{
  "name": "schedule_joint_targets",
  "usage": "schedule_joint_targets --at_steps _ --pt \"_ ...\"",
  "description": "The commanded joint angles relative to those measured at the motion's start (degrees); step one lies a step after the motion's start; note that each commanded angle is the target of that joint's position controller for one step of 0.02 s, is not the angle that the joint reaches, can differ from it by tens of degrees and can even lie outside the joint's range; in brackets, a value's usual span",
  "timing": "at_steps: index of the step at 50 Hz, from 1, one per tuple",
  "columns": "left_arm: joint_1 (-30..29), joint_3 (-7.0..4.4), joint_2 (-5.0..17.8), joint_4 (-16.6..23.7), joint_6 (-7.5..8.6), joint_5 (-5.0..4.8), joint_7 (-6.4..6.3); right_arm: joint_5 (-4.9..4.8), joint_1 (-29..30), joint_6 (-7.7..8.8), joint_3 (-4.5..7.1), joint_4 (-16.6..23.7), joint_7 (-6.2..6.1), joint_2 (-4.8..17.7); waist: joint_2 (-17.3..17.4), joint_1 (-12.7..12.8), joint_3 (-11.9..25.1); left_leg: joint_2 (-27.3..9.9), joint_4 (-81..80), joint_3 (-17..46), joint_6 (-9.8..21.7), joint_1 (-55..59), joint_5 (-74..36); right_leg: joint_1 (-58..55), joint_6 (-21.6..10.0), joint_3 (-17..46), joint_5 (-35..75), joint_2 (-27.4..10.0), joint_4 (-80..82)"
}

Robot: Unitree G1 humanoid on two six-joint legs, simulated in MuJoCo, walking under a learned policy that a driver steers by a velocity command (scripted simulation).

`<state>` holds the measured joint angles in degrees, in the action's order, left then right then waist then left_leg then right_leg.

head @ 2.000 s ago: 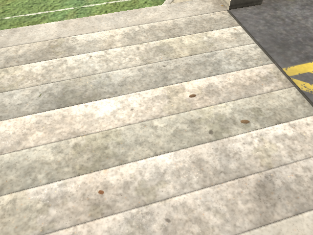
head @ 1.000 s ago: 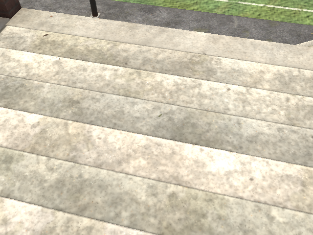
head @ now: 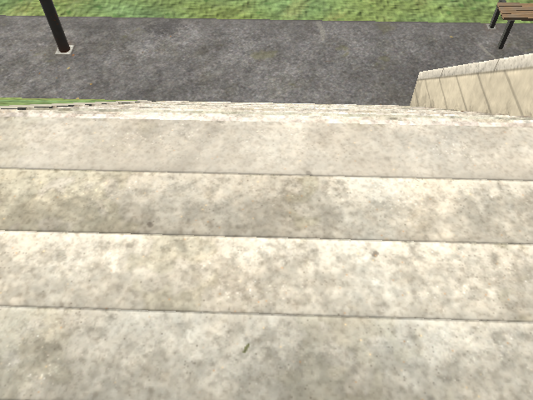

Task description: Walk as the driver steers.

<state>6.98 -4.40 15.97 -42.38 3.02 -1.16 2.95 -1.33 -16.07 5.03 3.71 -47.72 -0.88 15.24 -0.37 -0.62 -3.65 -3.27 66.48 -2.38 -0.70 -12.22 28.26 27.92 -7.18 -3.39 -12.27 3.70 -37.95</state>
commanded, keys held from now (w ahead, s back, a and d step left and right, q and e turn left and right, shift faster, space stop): w+e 0.38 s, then w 0.22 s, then no key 0.16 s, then q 0.24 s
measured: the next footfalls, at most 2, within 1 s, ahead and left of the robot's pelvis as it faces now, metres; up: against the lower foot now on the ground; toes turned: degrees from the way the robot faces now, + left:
left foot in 0.42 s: +0.44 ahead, +0.10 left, +0.00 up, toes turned -19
right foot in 0.86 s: +0.55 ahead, -0.20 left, +0.00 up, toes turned -18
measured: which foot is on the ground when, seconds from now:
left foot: up 0.00-0.40, down 0.42-0.88, up 0.90-1.00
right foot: down 0.00-0.44, up 0.46-0.84, down 0.86-1.00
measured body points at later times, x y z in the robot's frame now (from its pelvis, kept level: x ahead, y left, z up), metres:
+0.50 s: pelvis +0.29 +0.03 +0.01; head +0.31 +0.02 +0.46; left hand +0.42 +0.28 -0.11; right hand +0.41 -0.27 -0.06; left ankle +0.40 +0.11 -0.71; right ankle +0.11 -0.06 -0.65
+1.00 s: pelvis +0.46 -0.06 +0.02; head +0.49 -0.08 +0.47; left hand +0.73 +0.12 -0.06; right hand +0.44 -0.34 -0.12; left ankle +0.43 +0.10 -0.65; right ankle +0.52 -0.18 -0.71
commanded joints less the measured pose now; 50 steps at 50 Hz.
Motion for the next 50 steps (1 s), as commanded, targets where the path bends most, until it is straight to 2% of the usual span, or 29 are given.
schedule_joint_targets --at_steps 1,2,3,7,11,15,18,20,21,22,23,24,25,26,27,29,30,32,35,39,41,43,44,45,46,47,48,49,50 --pt "9.23 -2.17 7.86 1.87 1.37 -0.28 -0.43 -0.33 4.96 4.14 0.92 7.94 0.1 7.0 1.85 3.27 10.36 -1.63 8.8 8.21 2.0 -32.11 -6.42 -33.56 -11.79 32.91 5.78 -17.52 21.46" --pt "6.02 -1.63 5.92 2.77 1.39 -0.1 -0.65 1.12 4.54 3.66 1.5 7.55 -0.27 7.74 1.73 1.22 8.28 -3.1 4.5 8.01 1.48 -28.13 -8.74 -26.81 -10.77 28.02 11.32 -15.34 22.04" --pt "5.02 -1.29 5.27 3.64 1.41 0.53 -0.95 1.48 3.47 2.83 1.78 7.52 -0.15 7.85 0.39 -0.24 7.85 -4.0 2.66 8.21 1.03 -24.57 -10.28 -22.63 -10.43 25.75 14.22 -13.96 23.26" --pt "7.62 -1.93 7.82 3.51 1.68 0.21 -2.35 2.42 6.23 0.89 1.24 9.41 -0.27 5.15 -0.57 -0.32 5.79 -3.12 -7.78 5.72 -2.15 -24.2 -16.25 -16.13 -9.97 19.72 22.96 -11.19 24.87" --pt "11.01 -1.96 8.17 2.89 0.81 -0.28 -3.42 2.11 15.15 1.15 0.29 11.85 0.22 3.33 -3.67 3.15 4.59 0.31 -25.59 5.08 -2.87 -22.56 -29.45 -15.01 -6.39 17.23 17.55 -7.81 23.4" --pt "13.91 -2.01 8.5 2.12 0.11 -0.55 -3.75 1.06 20.67 2.16 0.34 13.61 1.55 4.41 -5.25 5.39 4.01 2.99 -35.09 5.48 -2.22 -19.25 -32.47 -17.32 -5.33 21.74 11.37 -9.44 20.57" --pt "13.8 -2.12 8.48 2.2 -0.41 -0.49 -4.19 0.84 19.46 3.09 1.2 13.84 2.25 6.56 -6.56 3.95 4.2 3.58 -38.82 6.86 -0.26 -16.48 -27.02 -21.75 -4.28 27.16 10.35 -11.53 16.13" --pt "11.54 -1.86 7.51 2.96 -0.57 -0.2 -4.17 1.02 11.7 3.67 2.23 11.96 1.98 8.16 -7.68 -0.41 6.71 4.03 -42.08 5.04 2.3 -6.75 -26.04 -21.85 -2.48 26.91 16.84 -9.99 10.3" --pt "11.14 -0.84 4.75 3.59 -0.3 0.34 -3.82 2.06 4.73 3.96 2.93 10.87 1.68 10.07 -5.77 -3.55 12.89 -0.65 -40.84 8.32 5.36 5.65 -26.49 -18.54 -0.65 23.76 17.58 -7.17 0.07" --pt "16.53 0.24 1.28 4.44 0.01 0.41 -3.85 3.26 -3.65 3.84 3.95 9.79 1.36 14.19 4.87 -3.71 22.05 -12.53 -40.77 26.01 12.52 26.53 -21.87 -3.32 3.21 17.2 4.13 -0.34 -18.74" --pt "21.76 0.8 1.73 3.89 0.4 -0.94 -3.89 2.18 -7.54 3.16 4.19 6.98 2.09 13.79 20.28 -2.54 24.63 -20.29 -47.57 47.66 18.41 33.57 -8.08 10.89 5.2 14.13 -20.88 2.21 -32.25" --pt "18.79 -0.19 6.77 3.16 0.51 -1.38 -3.76 0.92 -4.95 2.88 2.84 7.91 2.15 8.87 12.35 -3.54 16.55 -18.82 -49.74 45.58 16.59 27.86 1.18 16.29 5.37 16.16 -18.07 -1.17 -37.52" --pt "12.59 -0.42 7.97 4.16 0.44 -0.79 -3.64 1.0 -2.04 2.25 2.11 8.35 1.98 6.62 6.58 -3.99 10.05 -16.24 -50.15 36.77 14.3 20.42 -0.63 16.78 5.46 13.92 -13.39 -3.26 -38.22" --pt "8.76 -0.34 7.23 5.36 0.62 0.1 -3.52 1.49 0.52 1.83 1.63 8.28 2.0 5.94 3.44 -2.87 5.41 -13.82 -51.62 30.69 13.56 12.75 -7.01 15.74 5.38 12.39 -10.16 -4.82 -35.37" --pt "7.29 -0.5 6.59 5.83 0.75 0.67 -3.35 1.82 1.88 1.8 1.13 8.04 1.98 4.9 3.41 -1.53 3.74 -11.72 -52.92 26.45 13.1 8.38 -12.44 13.94 5.25 11.95 -7.73 -6.75 -31.79" --pt "8.96 -0.11 4.4 5.47 0.62 0.33 -2.91 1.77 2.41 1.98 0.81 7.38 2.1 4.42 5.76 0.34 3.95 -9.14 -55.09 21.19 12.98 4.27 -18.6 9.93 5.41 9.88 -5.93 -8.36 -27.31" --pt "9.01 0.16 3.5 5.46 0.52 0.42 -2.83 1.43 1.91 2.13 0.9 6.81 2.13 4.95 6.17 0.53 4.08 -8.92 -55.86 19.32 13.59 3.56 -21.25 9.63 5.74 8.83 -5.39 -8.68 -25.15" --pt "6.13 0.73 2.35 6.47 0.49 1.12 -3.06 1.45 1.96 2.19 1.26 5.92 1.95 7.03 5.18 0.61 3.03 -9.15 -55.95 14.99 14.51 2.31 -37.7 9.36 7.1 7.15 -3.37 -8.81 -18.31" --pt "2.93 1.61 0.59 6.63 0.96 1.37 -2.82 1.2 1.6 1.14 1.48 4.57 1.39 8.76 5.0 -0.27 5.26 -6.83 -53.72 7.16 12.53 1.5 -52.36 3.1 7.95 4.71 5.86 -7.44 -6.55" --pt "-2.75 1.24 1.69 7.83 0.97 1.1 -2.18 0.37 -2.4 -0.35 1.1 2.03 1.04 9.05 6.17 -2.51 6.56 -6.79 -50.25 6.7 10.7 4.95 -50.26 -1.52 7.36 4.52 12.97 -4.79 3.21" --pt "-2.88 0.65 2.91 8.31 1.29 1.48 -2.02 -0.13 -2.09 -1.0 1.06 1.54 0.9 9.39 6.52 -1.27 6.75 -7.27 -46.65 9.21 9.63 6.15 -47.52 -4.39 6.06 5.18 12.05 -3.83 7.89" --pt "2.49 -0.5 5.46 6.43 1.78 2.47 -2.49 -0.24 -1.39 -1.22 0.64 1.68 0.7 8.43 4.77 1.68 8.89 -3.99 -39.66 9.53 6.65 4.0 -43.5 -15.61 3.84 5.01 22.68 -4.21 15.66" --pt "6.75 -1.39 9.47 6.45 1.81 3.49 -3.28 1.13 -1.38 -0.71 -0.26 3.08 0.68 6.12 0.17 2.82 14.48 -0.46 -30.59 7.85 3.86 -2.41 -31.69 -27.53 0.8 11.67 44.9 -12.82 11.6" --pt "8.8 -1.74 11.29 6.75 0.68 4.02 -3.88 1.38 -9.08 -0.56 -1.8 2.57 0.79 1.69 -11.73 1.52 21.72 4.64 -14.13 4.68 0.06 -16.95 0.99 -42.79 -9.2 23.52 60.55 -27.61 8.02" --pt "10.42 -1.12 8.21 6.63 -0.37 2.75 -3.69 0.39 -9.39 -1.31 -1.06 2.15 0.7 5.46 -12.59 3.41 25.78 4.28 -4.29 7.52 -1.36 -20.22 14.78 -41.51 -12.13 27.16 54.5 -29.75 9.38" --pt "9.09 -0.9 7.35 6.43 -0.95 1.95 -3.53 -0.34 -6.15 -2.36 0.3 2.88 0.48 9.0 -8.88 3.64 21.26 2.99 1.11 7.44 -2.08 -23.66 12.67 -36.74 -10.58 24.23 43.51 -26.99 11.99" --pt "5.88 -0.55 6.29 6.49 -1.23 1.55 -3.71 -0.21 -3.62 -3.58 0.58 3.34 -0.14 8.61 -6.2 2.48 17.12 1.49 2.29 6.53 -2.7 -25.56 8.91 -31.73 -8.47 21.31 33.09 -24.52 14.33" --pt "2.44 -0.17 5.31 6.54 -1.44 1.38 -3.75 0.2 -3.07 -5.08 0.9 3.4 -0.71 8.32 -5.92 1.2 13.28 0.39 1.37 6.39 -3.64 -24.47 5.47 -24.93 -7.3 18.15 24.03 -22.77 17.48" --pt "-0.44 -0.2 5.42 6.44 -1.55 1.89 -3.86 0.35 -3.58 -6.53 1.09 3.53 -1.23 7.7 -7.6 -0.45 11.06 -0.34 0.67 5.99 -4.33 -20.67 2.13 -17.96 -6.53 15.44 17.18 -21.39 20.34"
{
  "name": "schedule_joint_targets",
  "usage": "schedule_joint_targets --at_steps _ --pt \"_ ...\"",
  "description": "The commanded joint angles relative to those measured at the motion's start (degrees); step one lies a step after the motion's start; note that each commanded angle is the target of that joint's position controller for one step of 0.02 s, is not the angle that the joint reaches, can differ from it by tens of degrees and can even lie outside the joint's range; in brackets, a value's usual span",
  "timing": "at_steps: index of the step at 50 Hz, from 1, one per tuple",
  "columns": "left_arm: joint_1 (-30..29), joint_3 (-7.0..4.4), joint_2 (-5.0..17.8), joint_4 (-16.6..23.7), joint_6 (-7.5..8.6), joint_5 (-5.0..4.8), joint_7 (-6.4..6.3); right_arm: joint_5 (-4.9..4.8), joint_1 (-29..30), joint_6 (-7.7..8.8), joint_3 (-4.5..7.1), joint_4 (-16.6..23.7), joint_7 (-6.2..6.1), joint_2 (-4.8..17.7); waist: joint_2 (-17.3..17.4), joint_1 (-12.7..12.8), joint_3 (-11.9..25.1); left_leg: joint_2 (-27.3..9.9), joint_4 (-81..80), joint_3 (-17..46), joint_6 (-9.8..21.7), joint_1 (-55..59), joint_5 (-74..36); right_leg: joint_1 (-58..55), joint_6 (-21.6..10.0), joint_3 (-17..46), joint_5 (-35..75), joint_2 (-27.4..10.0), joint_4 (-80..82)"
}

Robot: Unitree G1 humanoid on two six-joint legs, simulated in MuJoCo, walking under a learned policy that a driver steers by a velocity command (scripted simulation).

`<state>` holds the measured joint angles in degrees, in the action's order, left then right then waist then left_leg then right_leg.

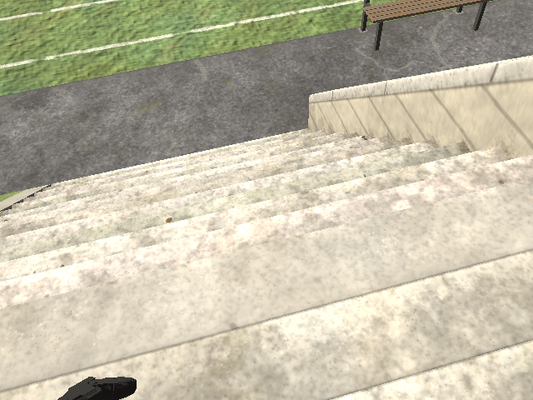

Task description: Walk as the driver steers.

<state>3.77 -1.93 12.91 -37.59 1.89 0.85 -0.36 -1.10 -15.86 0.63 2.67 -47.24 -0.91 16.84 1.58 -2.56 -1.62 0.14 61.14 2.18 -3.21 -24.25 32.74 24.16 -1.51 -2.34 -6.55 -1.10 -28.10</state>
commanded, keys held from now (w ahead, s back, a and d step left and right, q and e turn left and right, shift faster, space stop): q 0.64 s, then no key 0.36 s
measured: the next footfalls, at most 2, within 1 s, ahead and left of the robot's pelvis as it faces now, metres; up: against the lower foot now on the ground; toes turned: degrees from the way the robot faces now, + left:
left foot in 0.28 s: +0.05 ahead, +0.14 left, +0.00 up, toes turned +12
right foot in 0.78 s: +0.12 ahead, -0.07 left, +0.00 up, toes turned +29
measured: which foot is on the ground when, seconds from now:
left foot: up 0.00-0.26, down 0.28-0.78, up 0.80-1.00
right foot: down 0.00-0.28, up 0.30-0.76, down 0.78-1.00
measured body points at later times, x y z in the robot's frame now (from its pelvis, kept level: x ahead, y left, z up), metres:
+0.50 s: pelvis +0.01 +0.05 +0.01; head +0.04 +0.09 +0.46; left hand +0.08 +0.37 -0.11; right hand +0.21 -0.20 -0.07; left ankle +0.01 +0.13 -0.73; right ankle +0.07 -0.11 -0.65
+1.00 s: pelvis +0.03 +0.02 +0.01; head +0.07 +0.01 +0.46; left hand +0.03 +0.31 -0.09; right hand +0.29 -0.17 -0.10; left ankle -0.06 +0.14 -0.69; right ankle +0.09 -0.09 -0.73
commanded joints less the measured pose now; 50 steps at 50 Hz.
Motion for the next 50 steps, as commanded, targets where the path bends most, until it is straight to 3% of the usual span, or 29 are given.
schedule_joint_targets --at_steps 1,3,6,9,12,13,14,15,16,17,18,19,20,22,27,30,34,37,38,39,40,41,42,44,47,49,50 --pt "0.85 -2.88 8.79 1.43 -0.46 0.45 -0.56 0.21 -4.44 -3.09 2.04 3.25 -1.51 4.94 -10.55 0.56 7.36 -3.31 5.41 -0.14 -2.19 -5.51 -4.88 -8.95 -12.09 11.45 7.67 -15.14 12.56" --pt "-0.87 -3.0 8.65 0.92 -0.28 0.77 -0.9 0.41 -4.44 -3.81 2.23 4.11 -1.74 4.04 -10.93 -0.12 6.44 -3.28 2.23 -1.58 -1.91 -2.78 -7.91 -5.44 -12.09 7.3 5.13 -14.45 14.06" --pt "-1.09 -3.42 9.52 -0.28 -0.32 0.27 -1.69 0.79 -0.48 -3.77 1.76 6.46 -1.01 2.83 -9.89 1.04 7.33 -4.62 -6.65 -2.09 -0.47 -0.41 -11.75 -6.82 -12.24 4.47 5.43 -15.56 13.7" --pt "-0.18 -4.02 11.33 -1.52 -1.01 -0.28 -1.96 0.69 1.34 -3.73 1.97 8.14 0.16 4.01 -9.73 1.76 8.34 -4.54 -12.63 -3.37 1.13 2.49 -12.72 -9.24 -12.02 4.08 4.61 -17.57 12.73" --pt "-0.91 -4.36 12.34 -2.57 -1.83 -1.72 -1.82 0.82 -0.86 -3.83 2.6 8.1 1.14 4.59 -8.88 -0.16 7.96 -2.68 -24.02 -6.14 4.14 8.58 -17.18 -9.44 -8.62 1.91 0.68 -17.22 8.51" --pt "0.25 -4.19 11.25 -3.36 -2.12 -2.08 -1.81 1.1 -2.58 -3.83 3.12 7.38 1.15 5.34 -7.2 -0.49 7.58 -1.18 -28.46 -6.27 5.8 12.1 -19.28 -7.63 -5.87 0.0 -3.22 -15.41 4.73" --pt "3.0 -3.84 9.07 -4.62 -2.53 -1.85 -1.6 1.45 -3.88 -3.75 3.98 7.38 0.78 7.92 0.27 -0.11 4.99 -4.09 -36.57 0.77 8.62 15.0 -25.88 -2.46 -1.04 -4.34 -10.06 -11.27 -4.79" --pt "4.46 -2.94 5.87 -3.0 -2.65 0.58 -1.14 1.38 -2.91 -3.76 5.2 9.56 -0.43 14.64 18.86 2.85 2.8 -18.78 -40.73 22.14 16.17 19.88 -41.78 12.95 5.64 -9.29 -28.47 -1.96 -23.36" --pt "-3.21 -3.75 8.56 -0.65 -2.37 0.46 -1.7 3.55 -3.34 -2.48 5.02 10.86 0.19 15.53 15.64 -1.69 3.61 -22.24 -44.82 28.55 23.03 13.5 -38.57 16.36 5.09 1.46 -32.19 1.55 -33.4" --pt "-3.97 -4.31 9.87 -0.64 -2.46 -0.67 -2.04 3.95 -1.07 -1.15 4.68 11.07 0.51 14.06 10.44 -0.4 3.09 -19.29 -45.21 24.12 21.08 12.82 -34.31 16.79 3.93 4.57 -27.13 0.46 -37.33" --pt "-1.8 -4.68 10.05 -1.78 -2.7 -0.85 -2.43 2.65 2.53 -0.4 4.43 11.54 0.35 12.55 7.67 1.8 2.97 -16.3 -44.34 20.22 17.57 13.04 -31.8 17.15 3.29 5.65 -21.38 -0.33 -37.32" --pt "-0.3 -4.96 10.27 -3.28 -2.94 -0.33 -2.92 1.45 4.92 -0.29 3.77 12.15 0.09 10.26 5.87 2.63 3.92 -14.54 -43.5 17.93 15.22 13.57 -31.33 16.67 3.48 6.08 -18.02 -0.78 -37.3" --pt "0.7 -5.11 10.26 -3.66 -2.98 0.11 -3.1 0.92 6.21 -0.36 3.31 12.59 -0.29 9.32 6.13 3.33 4.69 -13.35 -42.93 16.26 14.64 12.95 -34.08 15.08 3.96 5.94 -15.26 -0.37 -38.33" --pt "1.45 -5.0 9.33 -3.67 -2.58 -0.37 -2.84 1.13 5.15 -0.52 2.8 12.98 -0.84 8.16 5.63 3.47 6.96 -12.0 -42.11 15.26 14.82 14.62 -37.89 13.36 4.6 6.16 -12.33 0.68 -38.54" --pt "-1.4 -4.04 7.61 -2.62 -1.82 -0.87 -2.31 0.67 2.64 -1.27 3.6 13.49 -1.81 9.67 6.3 1.44 7.01 -11.07 -40.8 18.08 15.24 19.35 -34.76 12.41 6.2 7.45 -10.88 1.67 -23.77" --pt "-1.67 -3.88 7.89 -2.54 -1.38 -1.15 -1.56 0.88 3.18 -1.88 4.04 14.37 -1.65 10.54 7.31 0.99 6.25 -10.67 -40.49 20.93 16.17 16.27 -32.46 7.38 6.36 7.54 -12.69 2.58 -17.58" --pt "0.41 -3.92 8.79 -2.98 -0.59 -1.52 -0.51 0.77 5.15 -2.42 3.98 15.45 -0.96 10.1 7.83 1.1 7.7 -10.45 -38.25 24.18 16.5 15.86 -38.55 1.11 5.48 7.2 -14.45 3.1 -11.38" --pt "3.32 -3.72 8.29 -3.59 0.05 -1.4 0.45 -0.03 6.79 -2.85 3.39 15.61 -0.91 8.94 7.23 3.08 8.41 -8.42 -34.9 24.18 14.23 15.2 -41.45 -6.94 3.45 5.51 -6.72 2.88 1.64" --pt "4.44 -3.86 8.88 -3.87 0.18 -0.92 0.61 -0.16 6.3 -2.9 3.14 15.48 -1.05 8.18 5.99 3.6 8.26 -6.63 -33.82 23.21 11.95 12.61 -36.34 -12.12 2.13 6.2 0.86 1.13 7.14" --pt "5.1 -4.35 11.86 -3.35 0.1 0.17 0.41 0.76 4.41 -2.7 2.47 15.51 -1.06 5.96 -0.63 2.45 9.13 -2.74 -27.96 19.07 8.68 7.38 -25.11 -17.99 -0.8 13.37 7.6 -7.07 8.5" --pt "3.16 -4.9 15.67 -3.08 -0.45 0.82 0.06 1.07 1.14 -2.1 2.18 15.82 -0.81 4.69 -13.97 -1.21 6.86 6.59 -20.11 9.62 5.01 -1.64 -4.55 -20.11 -8.43 23.45 20.79 -15.76 8.51" --pt "3.7 -4.22 12.57 -2.89 -0.23 1.36 0.07 1.71 3.49 -1.56 3.28 16.01 -0.97 8.6 -15.23 1.75 6.82 5.22 -9.65 7.95 2.02 -3.62 4.5 -16.13 -15.82 29.77 19.69 -21.62 10.08" --pt "2.71 -3.91 11.75 -2.39 -0.02 0.87 -0.05 1.0 4.31 -1.53 4.43 15.28 -1.06 11.42 -11.28 2.23 5.38 4.35 -1.69 8.54 0.87 -4.78 2.78 -15.54 -15.99 27.52 16.82 -19.77 10.22" --pt "0.06 -3.29 10.18 -2.25 -0.02 -0.69 -0.32 0.92 3.53 -2.48 4.38 13.54 -1.33 9.23 -8.65 1.36 3.9 3.82 2.66 9.14 -0.96 -6.26 -2.23 -15.71 -11.91 20.74 13.65 -14.56 8.95" --pt "-0.02 -2.35 8.26 -3.24 -0.62 -0.7 -0.37 0.8 3.57 -2.85 2.7 13.11 -0.98 4.17 -9.75 1.25 4.18 2.25 -5.63 5.33 -2.42 -1.8 -6.28 -15.8 -10.41 14.0 16.65 -10.0 8.08" --pt "1.04 -2.42 8.74 -3.75 -1.31 -0.58 -0.39 0.88 6.06 -2.52 1.52 13.62 -0.64 1.85 -11.79 3.07 5.06 0.24 -16.63 1.34 -2.64 3.26 -6.39 -16.49 -10.0 12.22 17.79 -8.76 7.04" --pt "2.59 -2.62 9.7 -4.19 -1.63 -0.55 -0.37 0.58 6.86 -2.41 1.5 13.68 -0.56 2.07 -12.47 4.12 5.35 0.22 -20.78 0.32 -2.62 5.05 -6.64 -17.1 -10.45 12.96 18.43 -9.25 6.56"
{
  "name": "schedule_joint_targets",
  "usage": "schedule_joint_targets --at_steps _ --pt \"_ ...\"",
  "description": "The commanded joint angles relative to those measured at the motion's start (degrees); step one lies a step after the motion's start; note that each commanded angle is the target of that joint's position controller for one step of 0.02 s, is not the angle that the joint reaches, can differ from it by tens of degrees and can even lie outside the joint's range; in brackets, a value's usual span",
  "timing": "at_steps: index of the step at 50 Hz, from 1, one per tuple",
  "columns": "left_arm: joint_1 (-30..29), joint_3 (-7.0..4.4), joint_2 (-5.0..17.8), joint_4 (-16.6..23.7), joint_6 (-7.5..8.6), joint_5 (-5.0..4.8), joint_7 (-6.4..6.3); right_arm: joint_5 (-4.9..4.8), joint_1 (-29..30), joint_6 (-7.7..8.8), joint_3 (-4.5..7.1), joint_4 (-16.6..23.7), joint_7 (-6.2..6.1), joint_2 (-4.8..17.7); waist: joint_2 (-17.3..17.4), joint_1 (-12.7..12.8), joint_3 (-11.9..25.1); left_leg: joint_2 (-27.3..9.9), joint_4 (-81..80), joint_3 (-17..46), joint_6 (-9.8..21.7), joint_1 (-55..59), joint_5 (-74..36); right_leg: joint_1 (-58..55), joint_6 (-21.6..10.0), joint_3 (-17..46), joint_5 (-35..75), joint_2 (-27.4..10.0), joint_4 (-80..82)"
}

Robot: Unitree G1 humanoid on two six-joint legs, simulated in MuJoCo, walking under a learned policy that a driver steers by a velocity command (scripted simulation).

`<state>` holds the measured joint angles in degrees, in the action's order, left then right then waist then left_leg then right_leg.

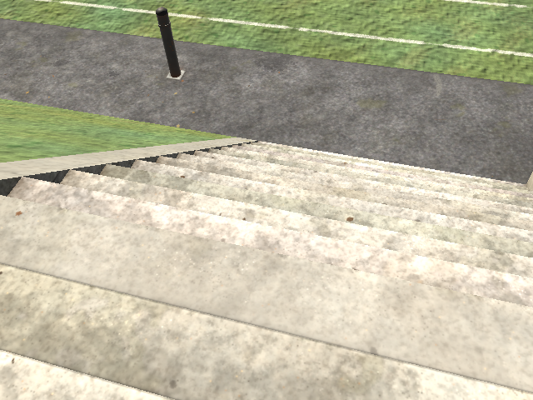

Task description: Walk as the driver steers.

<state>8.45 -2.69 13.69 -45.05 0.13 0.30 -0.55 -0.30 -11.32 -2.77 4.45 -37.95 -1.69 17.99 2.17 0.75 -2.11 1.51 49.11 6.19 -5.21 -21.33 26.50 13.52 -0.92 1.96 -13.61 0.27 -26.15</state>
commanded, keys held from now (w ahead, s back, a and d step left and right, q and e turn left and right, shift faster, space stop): no key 1.00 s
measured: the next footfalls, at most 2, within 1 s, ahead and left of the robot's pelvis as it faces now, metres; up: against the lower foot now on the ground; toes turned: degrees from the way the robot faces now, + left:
left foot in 0.08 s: +0.02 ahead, +0.15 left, +0.00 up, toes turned -3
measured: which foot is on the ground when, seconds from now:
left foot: up 0.00-0.06, down 0.08-1.00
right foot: down 0.00-1.00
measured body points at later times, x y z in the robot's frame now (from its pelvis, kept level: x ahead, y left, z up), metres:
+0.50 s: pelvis +0.00 +0.03 -0.01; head +0.00 +0.04 +0.44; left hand +0.08 +0.31 -0.14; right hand +0.11 -0.21 -0.12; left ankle -0.02 +0.15 -0.74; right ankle +0.00 -0.12 -0.74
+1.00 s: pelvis +0.00 +0.03 +0.00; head +0.00 +0.03 +0.45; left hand +0.03 +0.29 -0.16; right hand +0.05 -0.22 -0.15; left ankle -0.02 +0.15 -0.74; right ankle +0.00 -0.12 -0.74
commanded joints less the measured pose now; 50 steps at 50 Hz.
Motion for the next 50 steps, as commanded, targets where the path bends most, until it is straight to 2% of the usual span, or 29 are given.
schedule_joint_targets --at_steps 1,3,4,5,6,7,8,11,20,35,50 --pt "-1.15 -1.94 9.68 2.92 -0.1 -0.13 -0.13 -0.55 1.82 1.02 0.01 3.96 0.24 1.85 -13.05 1.0 6.13 -0.97 -13.12 -4.35 -0.42 3.98 -2.77 -6.98 -11.25 9.53 25.7 -11.09 3.99" --pt "-0.98 -1.48 9.31 2.27 -0.12 -0.95 0.03 -0.33 -1.29 1.15 0.21 1.98 0.26 2.27 -11.56 -1.0 5.5 -0.44 -28.28 -5.48 1.36 11.03 -15.39 -5.16 -9.38 9.26 24.01 -10.26 2.73" --pt "0.87 -1.12 8.58 1.61 0.44 -0.96 0.16 0.33 -1.29 1.22 0.31 1.96 0.12 3.69 -9.85 -0.62 5.78 -2.02 -30.62 -2.73 2.81 15.78 -21.3 -2.62 -6.68 9.36 20.43 -9.63 2.9" --pt "1.54 -0.6 7.53 1.66 1.3 0.23 0.55 0.92 -1.89 1.18 0.74 2.51 -0.34 6.73 -4.45 0.33 7.61 -7.27 -27.74 2.33 4.67 21.05 -33.79 1.01 -3.26 6.96 15.08 -7.62 0.6" --pt "3.35 -0.26 5.6 1.29 1.94 0.57 0.86 1.2 -0.87 1.15 1.08 1.21 -0.09 7.87 5.2 3.22 7.99 -7.91 -24.11 2.5 7.75 16.78 -29.49 -0.55 -0.08 1.67 4.84 -2.9 1.73" --pt "0.32 -0.26 7.11 0.75 1.97 0.95 0.85 1.25 0.53 1.43 0.39 2.12 0.6 4.26 3.6 0.7 6.62 -6.7 -25.01 2.3 8.64 13.35 -22.53 -2.5 2.04 0.67 2.9 -2.15 0.59" --pt "-1.34 -0.44 7.45 0.55 1.81 0.72 0.83 1.7 0.42 1.75 -0.15 1.71 0.88 2.63 2.33 0.1 4.98 -6.12 -25.68 2.14 8.05 11.55 -18.63 -2.26 2.53 0.42 3.03 -1.86 0.17" --pt "-1.19 -0.37 6.79 -0.46 0.77 0.32 0.1 1.47 -0.41 2.9 -0.33 0.8 0.8 2.94 2.53 0.16 1.64 -5.16 -25.93 1.61 6.77 8.23 -17.76 -1.88 1.99 0.79 5.48 -2.15 -0.44" --pt "0.64 -0.6 6.79 -5.74 0.22 0.01 -0.8 1.15 -1.79 3.83 -1.0 -1.32 0.5 1.82 -0.62 0.2 0.88 -4.28 -25.84 1.1 6.84 7.57 -17.24 -3.01 2.91 1.05 6.53 -2.33 -0.13" --pt "2.63 -0.65 6.86 -13.31 -0.19 -0.29 -1.83 0.76 -3.94 4.03 -1.42 -7.84 0.3 0.98 -1.44 0.3 0.72 -2.81 -26.04 -1.08 6.56 8.68 -19.57 -3.69 2.92 1.02 7.86 -2.3 0.68" --pt "4.57 -0.23 5.46 -17.21 -0.56 -0.34 -2.29 0.44 -6.04 3.99 -2.21 -14.63 -0.13 0.52 -1.95 0.18 -0.42 -2.05 -26.61 -2.41 6.17 8.34 -18.61 -3.41 2.62 0.44 7.58 -1.72 1.46"
Keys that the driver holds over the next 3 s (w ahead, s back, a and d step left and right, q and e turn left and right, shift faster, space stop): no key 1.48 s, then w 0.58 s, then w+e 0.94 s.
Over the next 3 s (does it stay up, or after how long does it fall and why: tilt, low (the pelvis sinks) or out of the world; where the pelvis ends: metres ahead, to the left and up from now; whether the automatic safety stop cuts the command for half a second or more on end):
stays up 0.64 -0.08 0.00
